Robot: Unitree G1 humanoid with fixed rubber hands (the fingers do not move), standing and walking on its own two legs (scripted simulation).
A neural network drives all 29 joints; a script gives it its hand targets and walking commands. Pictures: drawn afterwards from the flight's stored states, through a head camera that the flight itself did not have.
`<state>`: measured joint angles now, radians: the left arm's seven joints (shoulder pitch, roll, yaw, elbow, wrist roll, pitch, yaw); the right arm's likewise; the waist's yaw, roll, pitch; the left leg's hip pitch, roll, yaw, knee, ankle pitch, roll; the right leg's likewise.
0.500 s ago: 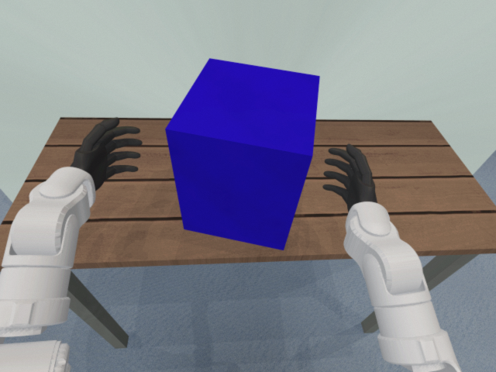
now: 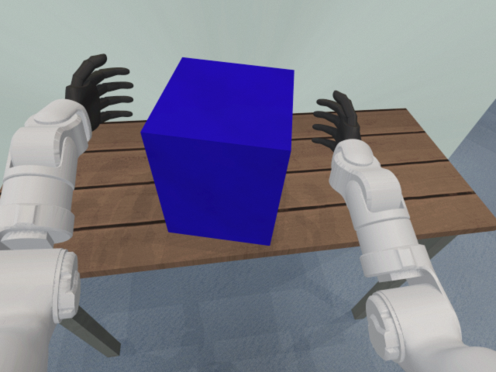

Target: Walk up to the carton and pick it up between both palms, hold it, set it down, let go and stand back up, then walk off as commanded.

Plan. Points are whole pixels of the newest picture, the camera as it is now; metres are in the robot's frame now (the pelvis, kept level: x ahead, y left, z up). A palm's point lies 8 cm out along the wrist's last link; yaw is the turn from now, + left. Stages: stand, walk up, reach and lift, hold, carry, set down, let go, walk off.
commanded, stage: reach and lift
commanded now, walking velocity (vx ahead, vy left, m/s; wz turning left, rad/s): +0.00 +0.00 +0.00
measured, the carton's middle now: (227, 155) +0.46 +0.00 +0.08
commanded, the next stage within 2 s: none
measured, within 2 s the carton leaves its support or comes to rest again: neither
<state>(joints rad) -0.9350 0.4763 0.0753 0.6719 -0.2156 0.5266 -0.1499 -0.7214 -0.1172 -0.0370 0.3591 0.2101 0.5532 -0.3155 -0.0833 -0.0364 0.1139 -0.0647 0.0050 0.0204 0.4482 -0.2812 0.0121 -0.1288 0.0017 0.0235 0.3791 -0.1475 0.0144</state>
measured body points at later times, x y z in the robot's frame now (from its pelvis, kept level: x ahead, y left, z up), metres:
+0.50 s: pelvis +0.01 +0.00 +0.00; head +0.03 +0.02 +0.45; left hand +0.50 +0.19 +0.23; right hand +0.44 -0.17 +0.20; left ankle -0.02 +0.10 -0.74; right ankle +0.04 -0.14 -0.74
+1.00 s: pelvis +0.00 -0.01 +0.00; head +0.03 +0.01 +0.45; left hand +0.48 +0.20 +0.14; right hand +0.43 -0.20 +0.12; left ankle -0.02 +0.10 -0.74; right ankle +0.04 -0.14 -0.74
